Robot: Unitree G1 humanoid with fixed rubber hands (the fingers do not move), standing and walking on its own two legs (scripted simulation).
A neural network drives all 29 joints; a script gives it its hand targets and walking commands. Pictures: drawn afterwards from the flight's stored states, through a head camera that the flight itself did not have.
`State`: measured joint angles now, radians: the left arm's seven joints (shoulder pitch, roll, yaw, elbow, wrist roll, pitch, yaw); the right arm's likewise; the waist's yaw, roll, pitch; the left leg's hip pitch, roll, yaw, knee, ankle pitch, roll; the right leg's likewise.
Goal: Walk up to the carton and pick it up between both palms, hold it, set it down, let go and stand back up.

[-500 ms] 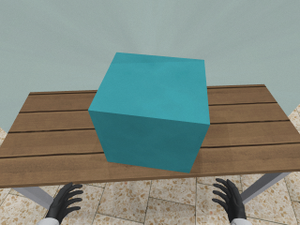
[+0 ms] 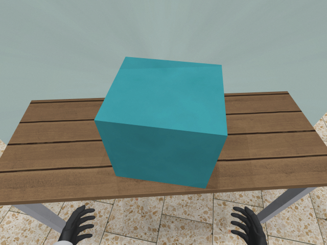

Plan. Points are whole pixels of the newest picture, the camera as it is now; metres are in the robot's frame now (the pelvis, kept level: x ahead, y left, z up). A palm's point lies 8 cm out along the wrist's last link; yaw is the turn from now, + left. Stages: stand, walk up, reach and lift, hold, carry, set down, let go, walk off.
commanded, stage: let go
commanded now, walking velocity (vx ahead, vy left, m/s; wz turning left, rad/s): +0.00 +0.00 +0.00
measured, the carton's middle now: (166, 123) +0.46 +0.01 +0.00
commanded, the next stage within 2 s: stand in 0.20 s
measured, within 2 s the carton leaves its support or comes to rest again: neither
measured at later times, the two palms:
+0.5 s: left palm (58, 242) +0.15 +0.26 -0.07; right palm out of the picture +0.13 -0.26 -0.09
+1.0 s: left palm out of the picture +0.12 +0.27 -0.08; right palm out of the picture +0.12 -0.27 -0.09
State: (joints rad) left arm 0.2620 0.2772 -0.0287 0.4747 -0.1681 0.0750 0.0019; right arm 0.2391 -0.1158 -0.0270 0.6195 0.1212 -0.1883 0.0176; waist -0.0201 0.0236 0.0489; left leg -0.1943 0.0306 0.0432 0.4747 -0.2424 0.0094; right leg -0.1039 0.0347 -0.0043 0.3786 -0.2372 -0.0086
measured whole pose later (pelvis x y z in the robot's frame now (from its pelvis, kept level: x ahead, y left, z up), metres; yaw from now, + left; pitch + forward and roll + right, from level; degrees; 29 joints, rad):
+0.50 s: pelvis +0.00 +0.00 +0.00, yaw +0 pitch -2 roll +0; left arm 0.24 0.32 -0.03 0.59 -0.08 -0.01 0.01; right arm 0.21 -0.27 -0.03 0.69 0.04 -0.05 0.01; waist -0.02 0.02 0.02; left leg -0.19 0.01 0.04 0.47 -0.24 0.02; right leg -0.13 0.01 -0.01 0.45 -0.28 -0.01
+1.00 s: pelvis +0.00 +0.00 +0.00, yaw +0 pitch -2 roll +0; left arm 0.24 0.33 -0.03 0.69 -0.08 -0.02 0.01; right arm 0.21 -0.28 -0.03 0.72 0.04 -0.04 0.01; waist -0.02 0.02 0.02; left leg -0.19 0.01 0.04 0.47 -0.24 0.02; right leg -0.13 0.01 -0.01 0.45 -0.28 -0.01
